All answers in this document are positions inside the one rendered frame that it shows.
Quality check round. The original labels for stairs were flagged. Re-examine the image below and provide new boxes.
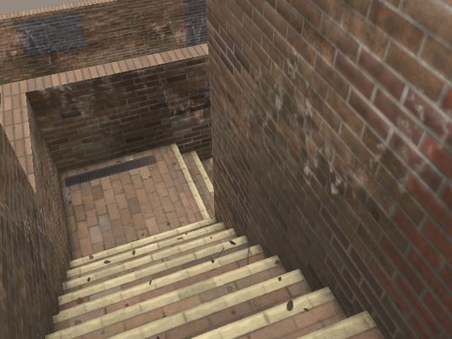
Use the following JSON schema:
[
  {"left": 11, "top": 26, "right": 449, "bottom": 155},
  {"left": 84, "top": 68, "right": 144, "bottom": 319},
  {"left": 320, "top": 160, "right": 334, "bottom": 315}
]
[
  {"left": 45, "top": 216, "right": 385, "bottom": 339},
  {"left": 181, "top": 150, "right": 215, "bottom": 218}
]

